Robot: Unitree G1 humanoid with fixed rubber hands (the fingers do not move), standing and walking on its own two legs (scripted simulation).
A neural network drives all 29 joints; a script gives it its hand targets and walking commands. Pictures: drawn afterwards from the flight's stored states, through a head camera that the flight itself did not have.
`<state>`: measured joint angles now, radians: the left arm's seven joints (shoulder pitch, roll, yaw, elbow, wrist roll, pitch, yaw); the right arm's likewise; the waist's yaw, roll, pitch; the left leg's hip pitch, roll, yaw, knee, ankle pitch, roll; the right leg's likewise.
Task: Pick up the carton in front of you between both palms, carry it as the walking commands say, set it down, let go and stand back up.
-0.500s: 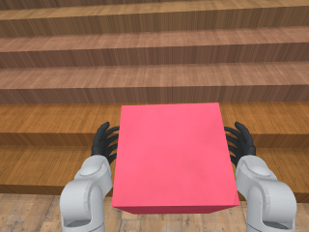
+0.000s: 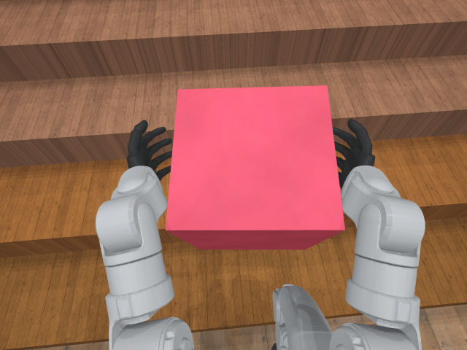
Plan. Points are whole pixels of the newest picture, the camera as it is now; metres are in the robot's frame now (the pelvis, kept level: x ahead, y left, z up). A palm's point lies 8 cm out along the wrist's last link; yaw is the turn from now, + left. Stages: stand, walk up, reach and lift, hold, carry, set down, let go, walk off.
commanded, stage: carry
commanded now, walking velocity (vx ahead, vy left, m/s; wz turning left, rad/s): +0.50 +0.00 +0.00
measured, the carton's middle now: (251, 182) +0.38 -0.02 +0.04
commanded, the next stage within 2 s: none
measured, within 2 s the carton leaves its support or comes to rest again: neither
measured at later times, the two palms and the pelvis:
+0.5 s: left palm out of the picture +0.69 +0.13 +0.28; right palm out of the picture +0.73 -0.18 +0.27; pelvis +0.37 -0.07 +0.15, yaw +3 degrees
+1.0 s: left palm out of the picture +1.05 +0.06 +0.46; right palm out of the picture +1.02 -0.25 +0.48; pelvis +0.68 -0.06 +0.30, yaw -1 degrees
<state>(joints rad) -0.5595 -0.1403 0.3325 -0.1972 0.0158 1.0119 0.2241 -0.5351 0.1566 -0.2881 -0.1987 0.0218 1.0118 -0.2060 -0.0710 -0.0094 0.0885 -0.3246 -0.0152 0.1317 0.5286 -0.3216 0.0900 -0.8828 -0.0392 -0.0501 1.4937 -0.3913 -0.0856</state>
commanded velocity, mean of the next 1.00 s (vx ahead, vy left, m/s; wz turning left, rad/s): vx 0.50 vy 0.00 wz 0.00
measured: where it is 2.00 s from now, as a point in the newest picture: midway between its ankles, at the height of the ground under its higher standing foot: (251, 10)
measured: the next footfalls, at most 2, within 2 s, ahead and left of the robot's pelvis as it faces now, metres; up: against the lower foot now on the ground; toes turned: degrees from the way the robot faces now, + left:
right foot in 0.22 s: +0.41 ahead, -0.11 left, +0.15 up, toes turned -3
left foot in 0.70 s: +0.71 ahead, +0.03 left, +0.30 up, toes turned +4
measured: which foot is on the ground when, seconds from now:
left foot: down 0.00-0.22, up 0.24-0.68, down 0.70-1.00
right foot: up 0.00-0.20, down 0.22-0.74, up 0.76-1.00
